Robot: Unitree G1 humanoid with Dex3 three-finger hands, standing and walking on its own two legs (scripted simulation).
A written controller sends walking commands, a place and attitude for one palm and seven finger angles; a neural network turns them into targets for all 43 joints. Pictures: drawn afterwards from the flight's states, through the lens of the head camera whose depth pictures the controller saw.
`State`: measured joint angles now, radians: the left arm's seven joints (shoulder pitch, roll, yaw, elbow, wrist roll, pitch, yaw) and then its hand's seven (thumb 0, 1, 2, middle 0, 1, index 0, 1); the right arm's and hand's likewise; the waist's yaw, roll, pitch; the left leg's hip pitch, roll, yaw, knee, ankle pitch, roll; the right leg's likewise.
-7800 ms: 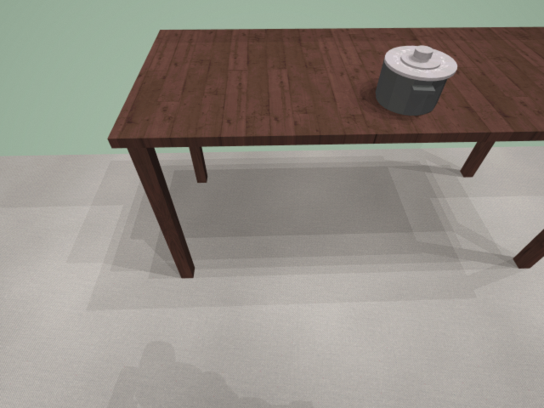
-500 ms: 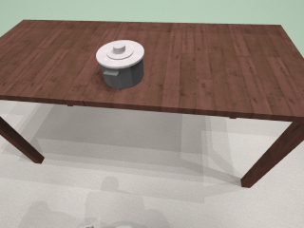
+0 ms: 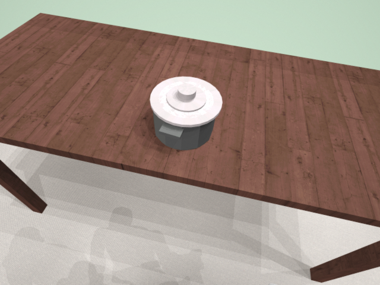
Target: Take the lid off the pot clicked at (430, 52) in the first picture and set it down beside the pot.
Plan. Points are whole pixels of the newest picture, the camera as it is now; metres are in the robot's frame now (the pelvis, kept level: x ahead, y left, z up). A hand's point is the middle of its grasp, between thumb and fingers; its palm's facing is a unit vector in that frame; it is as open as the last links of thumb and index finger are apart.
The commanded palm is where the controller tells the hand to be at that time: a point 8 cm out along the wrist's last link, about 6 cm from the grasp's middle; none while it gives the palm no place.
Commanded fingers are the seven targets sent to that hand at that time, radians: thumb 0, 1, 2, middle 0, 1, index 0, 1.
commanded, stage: come to a stop and stand still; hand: left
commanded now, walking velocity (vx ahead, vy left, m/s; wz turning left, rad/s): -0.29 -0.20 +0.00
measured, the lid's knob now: (186, 91) +0.51 +0.07 +0.11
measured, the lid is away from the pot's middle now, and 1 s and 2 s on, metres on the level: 0.01 0.01 0.01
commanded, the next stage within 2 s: look again from close up in 1.24 s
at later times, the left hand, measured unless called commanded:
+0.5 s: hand out of the picture +0.09 +0.12 -0.15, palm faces -0.04 -0.96 -0.29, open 7.4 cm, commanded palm none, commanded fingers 0.00 0.90 0.90 -0.20 -0.30 -0.20 -0.30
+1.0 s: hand out of the picture -0.03 +0.18 -0.18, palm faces +0.05 -0.97 -0.25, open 7.4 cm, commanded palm none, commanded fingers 0.00 0.90 0.90 -0.20 -0.30 -0.20 -0.30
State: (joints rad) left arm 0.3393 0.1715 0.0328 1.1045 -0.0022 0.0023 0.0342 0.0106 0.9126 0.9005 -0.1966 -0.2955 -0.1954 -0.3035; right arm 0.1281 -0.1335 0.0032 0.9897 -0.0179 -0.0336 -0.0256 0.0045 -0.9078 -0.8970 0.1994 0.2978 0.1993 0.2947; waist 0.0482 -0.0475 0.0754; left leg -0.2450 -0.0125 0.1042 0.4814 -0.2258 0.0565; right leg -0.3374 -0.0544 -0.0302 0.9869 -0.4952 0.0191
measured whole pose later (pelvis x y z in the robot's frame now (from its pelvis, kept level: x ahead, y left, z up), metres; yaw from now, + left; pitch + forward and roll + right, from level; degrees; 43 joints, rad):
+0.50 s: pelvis +0.01 -0.07 +0.00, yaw -2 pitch +0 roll +3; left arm 0.17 0.16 0.02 0.98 0.01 0.01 0.03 0.01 0.91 0.90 -0.20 -0.30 -0.20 -0.30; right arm 0.23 -0.21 -0.07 1.04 -0.01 0.07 -0.03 0.01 -0.91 -0.90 0.20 0.30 0.20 0.29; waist -0.03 0.05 0.09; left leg -0.35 0.00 0.01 0.85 -0.52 -0.04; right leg -0.24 -0.04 -0.01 0.55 -0.30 -0.03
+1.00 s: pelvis -0.02 -0.02 +0.00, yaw -2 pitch -1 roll +2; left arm 0.32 0.22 0.04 1.07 0.02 0.05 0.03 0.01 0.91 0.90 -0.20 -0.30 -0.20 -0.30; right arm 0.22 -0.16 -0.02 1.02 -0.02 0.02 -0.01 0.01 -0.91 -0.90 0.20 0.30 0.20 0.29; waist 0.04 -0.05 0.00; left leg -0.17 -0.02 0.01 0.47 -0.28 0.00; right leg -0.33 -0.05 0.01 0.69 -0.38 0.01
